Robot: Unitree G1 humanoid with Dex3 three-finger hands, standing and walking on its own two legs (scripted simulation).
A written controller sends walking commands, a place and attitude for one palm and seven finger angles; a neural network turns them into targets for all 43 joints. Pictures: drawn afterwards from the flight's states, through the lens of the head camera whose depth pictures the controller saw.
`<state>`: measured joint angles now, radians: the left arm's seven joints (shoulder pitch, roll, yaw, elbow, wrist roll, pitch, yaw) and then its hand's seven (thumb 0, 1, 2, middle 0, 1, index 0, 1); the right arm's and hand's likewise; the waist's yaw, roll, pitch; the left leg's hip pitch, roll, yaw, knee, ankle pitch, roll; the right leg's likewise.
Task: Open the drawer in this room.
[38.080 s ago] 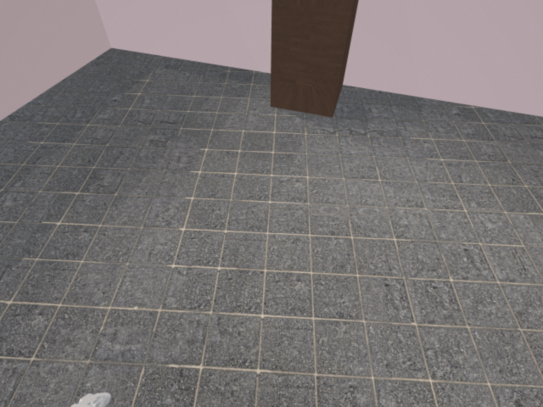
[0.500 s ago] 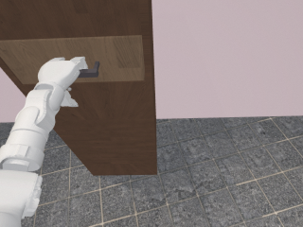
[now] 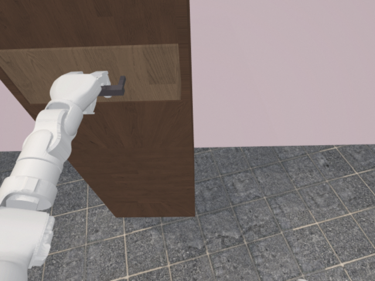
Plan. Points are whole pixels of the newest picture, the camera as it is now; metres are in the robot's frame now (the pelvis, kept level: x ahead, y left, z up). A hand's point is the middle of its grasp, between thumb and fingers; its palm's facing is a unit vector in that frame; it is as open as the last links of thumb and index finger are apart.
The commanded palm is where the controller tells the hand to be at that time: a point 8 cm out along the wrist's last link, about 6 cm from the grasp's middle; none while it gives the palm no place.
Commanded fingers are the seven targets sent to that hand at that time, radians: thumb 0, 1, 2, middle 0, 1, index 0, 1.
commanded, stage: pull the drawer open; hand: left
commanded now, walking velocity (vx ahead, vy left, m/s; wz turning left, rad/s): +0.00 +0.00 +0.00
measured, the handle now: (91, 86) +0.49 +0.23 +0.16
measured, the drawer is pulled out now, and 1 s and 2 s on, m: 0.00 0.01 0.06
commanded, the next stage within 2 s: none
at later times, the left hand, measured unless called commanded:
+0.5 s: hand (87, 116) +0.42 +0.23 +0.13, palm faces +0.02 -0.06 -1.00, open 5.4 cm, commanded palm +0.40 +0.25 +0.19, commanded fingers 0.00 0.90 0.90 -0.40 -1.35 -0.40 -1.35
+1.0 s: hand (84, 114) +0.42 +0.24 +0.13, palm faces -0.04 -0.03 -1.00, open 5.2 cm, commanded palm +0.40 +0.25 +0.19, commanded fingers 0.00 0.90 0.90 -0.40 -1.35 -0.40 -1.35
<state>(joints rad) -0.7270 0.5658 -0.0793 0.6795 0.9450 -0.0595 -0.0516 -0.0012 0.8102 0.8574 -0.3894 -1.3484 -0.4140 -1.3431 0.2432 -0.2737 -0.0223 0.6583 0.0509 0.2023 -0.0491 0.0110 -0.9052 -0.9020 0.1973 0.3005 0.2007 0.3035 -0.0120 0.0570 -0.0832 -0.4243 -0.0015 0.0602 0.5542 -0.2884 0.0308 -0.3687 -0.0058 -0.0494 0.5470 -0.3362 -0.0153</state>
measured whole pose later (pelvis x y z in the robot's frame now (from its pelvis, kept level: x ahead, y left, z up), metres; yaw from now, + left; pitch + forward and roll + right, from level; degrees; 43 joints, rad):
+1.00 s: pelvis +0.01 -0.01 +0.00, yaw +1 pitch +8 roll +0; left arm -0.60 0.58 -0.05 0.50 0.91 -0.03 -0.10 -0.01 0.78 0.84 -0.35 -1.35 -0.40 -1.34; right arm 0.20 -0.28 -0.01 0.65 0.05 0.21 -0.05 0.01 -0.91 -0.90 0.20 0.30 0.20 0.30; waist 0.01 0.07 -0.08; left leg -0.39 0.00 0.04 0.54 -0.29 0.02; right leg -0.33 0.00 -0.06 0.53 -0.35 -0.02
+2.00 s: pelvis +0.00 -0.01 +0.00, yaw +1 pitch +5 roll +0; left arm -0.41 0.54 -0.07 0.25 0.89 0.04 -0.12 0.01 0.76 0.84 -0.34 -1.34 -0.39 -1.32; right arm 0.11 -0.27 0.02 0.63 0.04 0.17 -0.04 0.01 -0.90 -0.90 0.20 0.30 0.20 0.30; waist 0.05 0.08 -0.06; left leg -0.32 -0.01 0.03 0.50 -0.27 0.01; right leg -0.26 0.00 -0.07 0.50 -0.34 -0.03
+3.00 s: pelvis +0.01 -0.01 +0.01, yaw +2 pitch +3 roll +0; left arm 0.04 0.53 -0.06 -0.24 0.86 0.12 -0.07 0.00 0.75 0.85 -0.35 -1.35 -0.41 -1.33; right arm 0.03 -0.25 0.05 0.62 0.01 0.16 -0.02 0.01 -0.90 -0.90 0.20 0.30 0.20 0.30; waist 0.12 0.11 -0.04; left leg -0.25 -0.02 0.02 0.48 -0.27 0.02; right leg -0.19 -0.01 -0.08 0.48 -0.34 -0.02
